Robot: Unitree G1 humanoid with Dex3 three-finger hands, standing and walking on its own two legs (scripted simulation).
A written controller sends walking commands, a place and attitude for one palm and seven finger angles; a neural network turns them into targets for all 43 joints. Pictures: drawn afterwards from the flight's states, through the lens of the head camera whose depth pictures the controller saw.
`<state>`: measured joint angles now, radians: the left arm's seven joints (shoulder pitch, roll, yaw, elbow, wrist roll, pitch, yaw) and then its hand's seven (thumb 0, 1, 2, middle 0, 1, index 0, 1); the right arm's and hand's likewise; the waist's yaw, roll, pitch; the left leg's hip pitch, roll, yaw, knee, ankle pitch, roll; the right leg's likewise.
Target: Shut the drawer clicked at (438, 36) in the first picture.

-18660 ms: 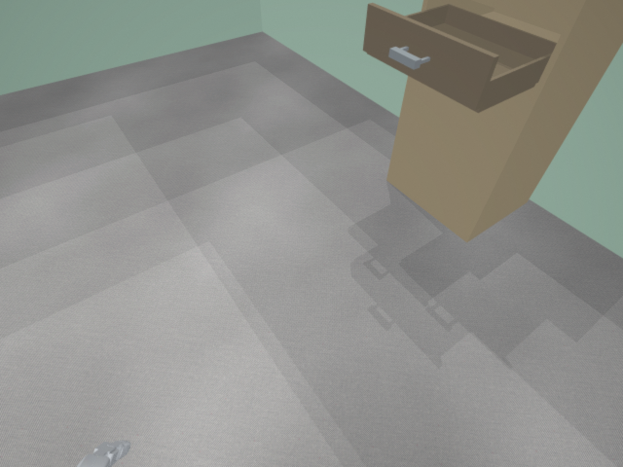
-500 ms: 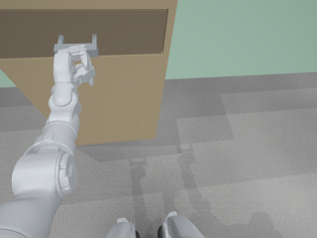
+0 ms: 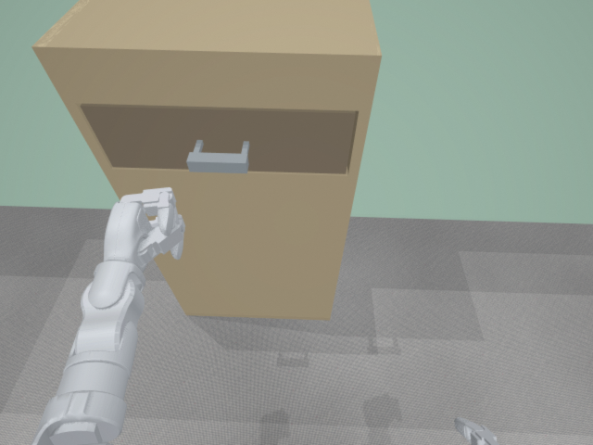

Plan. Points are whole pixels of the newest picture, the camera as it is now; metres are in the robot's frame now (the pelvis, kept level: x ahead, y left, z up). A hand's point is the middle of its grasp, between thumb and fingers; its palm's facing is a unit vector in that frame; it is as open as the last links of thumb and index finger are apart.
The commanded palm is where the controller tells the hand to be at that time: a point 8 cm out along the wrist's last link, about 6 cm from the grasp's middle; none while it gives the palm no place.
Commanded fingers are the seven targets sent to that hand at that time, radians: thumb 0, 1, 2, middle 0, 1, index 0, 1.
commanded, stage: draw the hand back to the body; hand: left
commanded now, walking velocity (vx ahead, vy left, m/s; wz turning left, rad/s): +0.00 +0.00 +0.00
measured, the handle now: (220, 154) +0.58 +0.15 +0.05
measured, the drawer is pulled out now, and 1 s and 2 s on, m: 0.00 0.00 0.00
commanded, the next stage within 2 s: step back with the hand held close in 0.96 s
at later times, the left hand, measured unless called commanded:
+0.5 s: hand (71, 306) +0.24 +0.23 +0.15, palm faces +0.25 -0.93 -0.26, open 3.3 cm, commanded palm +0.19 +0.27 +0.17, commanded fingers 0.00 0.90 0.90 -1.40 -1.60 -1.40 -1.60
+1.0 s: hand out of the picture +0.16 +0.27 +0.18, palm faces +0.41 -0.84 -0.37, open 3.3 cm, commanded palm +0.11 +0.31 +0.21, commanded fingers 0.00 0.90 0.90 -1.40 -1.60 -1.40 -1.60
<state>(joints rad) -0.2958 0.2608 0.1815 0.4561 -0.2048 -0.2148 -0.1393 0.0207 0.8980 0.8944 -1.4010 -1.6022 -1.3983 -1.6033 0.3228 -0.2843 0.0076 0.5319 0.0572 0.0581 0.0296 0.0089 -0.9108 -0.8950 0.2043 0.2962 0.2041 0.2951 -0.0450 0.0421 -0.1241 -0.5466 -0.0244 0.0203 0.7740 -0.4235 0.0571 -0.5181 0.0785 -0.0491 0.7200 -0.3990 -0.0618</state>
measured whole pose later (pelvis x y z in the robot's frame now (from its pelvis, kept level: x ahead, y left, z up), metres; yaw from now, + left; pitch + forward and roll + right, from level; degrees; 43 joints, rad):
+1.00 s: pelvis -0.01 +0.02 +0.03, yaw +1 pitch -4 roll -1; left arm 0.52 0.32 0.27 -0.48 -0.08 -0.06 0.09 0.02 0.90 0.90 -1.41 -1.60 -1.40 -1.60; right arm 0.18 -0.24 0.04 0.61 0.01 -0.05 -0.06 0.01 -0.91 -0.90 0.21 0.30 0.21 0.30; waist 0.08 0.06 0.01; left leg -0.09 -0.07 0.01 0.42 -0.26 0.09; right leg -0.07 0.04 -0.03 0.39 -0.25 -0.03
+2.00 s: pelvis -0.08 +0.05 +0.02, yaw +2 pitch +2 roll -4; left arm 0.63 0.43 0.38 -0.62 -0.02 -0.22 0.13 0.02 0.89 0.89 -1.41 -1.60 -1.41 -1.60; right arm 0.24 -0.22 -0.01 0.56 -0.01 -0.03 -0.07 0.01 -0.91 -0.89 0.21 0.30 0.21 0.30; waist -0.01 -0.01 0.01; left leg -0.39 -0.06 0.02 0.54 -0.19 0.12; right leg -0.38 0.08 0.03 0.80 -0.34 0.01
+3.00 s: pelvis -0.29 +0.05 +0.03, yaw -1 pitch -1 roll +0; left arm 0.65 0.43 0.41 -0.57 -0.04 -0.22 0.15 0.02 0.89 0.89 -1.41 -1.60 -1.41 -1.60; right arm 0.26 -0.19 0.00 0.61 0.01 -0.09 -0.05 0.01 -0.91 -0.90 0.21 0.30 0.21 0.30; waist 0.00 0.01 -0.04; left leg -0.35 0.02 0.02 0.78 -0.44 0.01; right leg -0.24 0.03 -0.04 0.52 -0.28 -0.07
